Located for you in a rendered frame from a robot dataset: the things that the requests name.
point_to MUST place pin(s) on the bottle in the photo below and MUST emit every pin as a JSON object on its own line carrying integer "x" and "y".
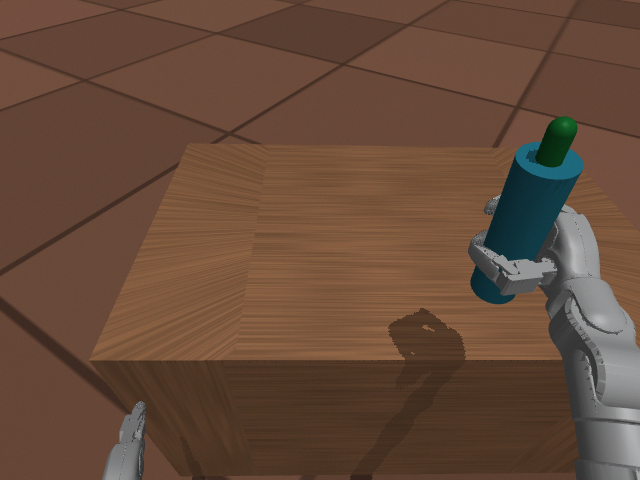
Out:
{"x": 539, "y": 182}

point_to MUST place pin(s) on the right robot hand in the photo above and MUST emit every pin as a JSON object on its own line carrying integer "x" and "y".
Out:
{"x": 569, "y": 251}

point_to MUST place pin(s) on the left robot hand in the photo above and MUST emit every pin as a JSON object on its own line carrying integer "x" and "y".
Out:
{"x": 125, "y": 461}

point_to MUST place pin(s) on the right robot arm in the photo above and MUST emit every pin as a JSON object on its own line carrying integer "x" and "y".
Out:
{"x": 596, "y": 339}

